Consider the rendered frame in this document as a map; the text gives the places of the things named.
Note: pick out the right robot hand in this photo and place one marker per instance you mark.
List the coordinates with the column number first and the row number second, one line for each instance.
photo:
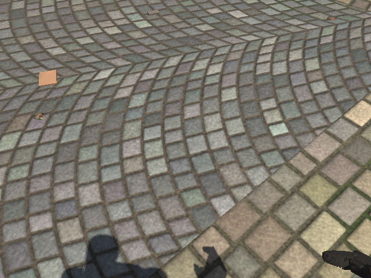
column 358, row 262

